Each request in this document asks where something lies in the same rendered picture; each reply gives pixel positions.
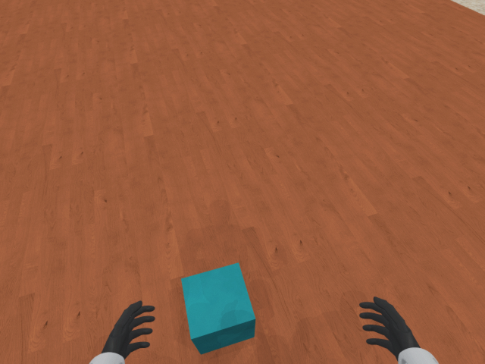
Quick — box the left robot hand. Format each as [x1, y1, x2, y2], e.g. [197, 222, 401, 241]
[102, 300, 155, 359]

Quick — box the carton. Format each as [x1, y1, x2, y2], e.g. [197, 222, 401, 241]
[181, 263, 255, 354]

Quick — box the right robot forearm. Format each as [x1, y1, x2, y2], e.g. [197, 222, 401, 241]
[398, 347, 439, 364]

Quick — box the right robot hand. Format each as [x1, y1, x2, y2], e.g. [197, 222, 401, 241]
[359, 297, 420, 361]

